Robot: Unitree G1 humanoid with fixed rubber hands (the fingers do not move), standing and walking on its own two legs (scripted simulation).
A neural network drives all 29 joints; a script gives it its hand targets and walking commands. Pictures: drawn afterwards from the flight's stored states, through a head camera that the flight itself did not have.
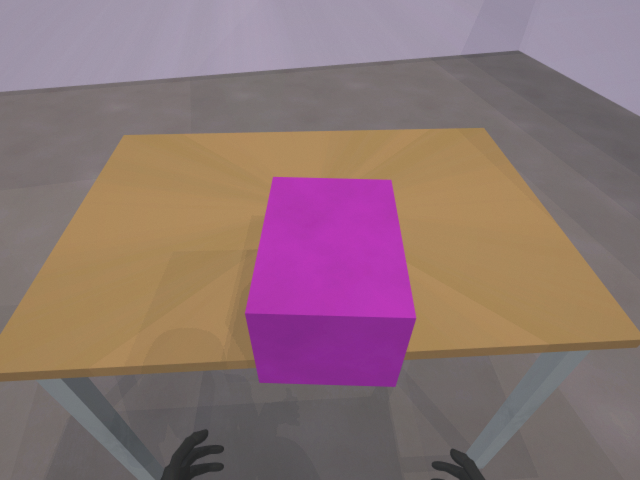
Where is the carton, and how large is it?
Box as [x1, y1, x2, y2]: [245, 177, 415, 386]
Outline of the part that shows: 273,177 245,311 259,382 395,386 415,320 415,314 391,180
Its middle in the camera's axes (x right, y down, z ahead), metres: +0.01 +0.06 +0.59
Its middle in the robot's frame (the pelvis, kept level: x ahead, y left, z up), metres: +0.42 +0.00 +0.03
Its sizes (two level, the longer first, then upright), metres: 0.267 0.191 0.164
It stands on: a table, 0.72 m high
